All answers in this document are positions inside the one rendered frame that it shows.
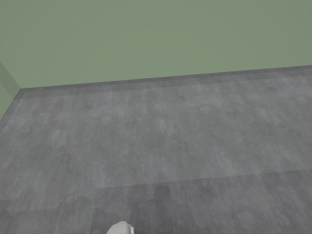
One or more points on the robot left thigh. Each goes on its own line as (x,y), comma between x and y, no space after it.
(121,228)

